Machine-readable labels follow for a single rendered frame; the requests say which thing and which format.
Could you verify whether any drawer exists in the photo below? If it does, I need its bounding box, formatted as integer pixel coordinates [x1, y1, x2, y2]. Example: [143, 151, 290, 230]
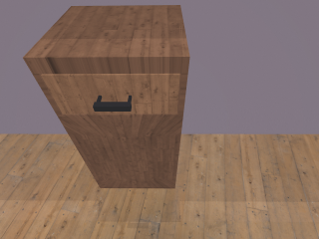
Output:
[41, 74, 180, 115]

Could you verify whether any handle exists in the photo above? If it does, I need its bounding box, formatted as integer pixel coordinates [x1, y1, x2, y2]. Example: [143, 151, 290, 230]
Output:
[93, 95, 132, 112]

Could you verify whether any cabinet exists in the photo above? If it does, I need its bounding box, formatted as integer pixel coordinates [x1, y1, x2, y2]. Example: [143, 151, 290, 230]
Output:
[23, 5, 190, 189]

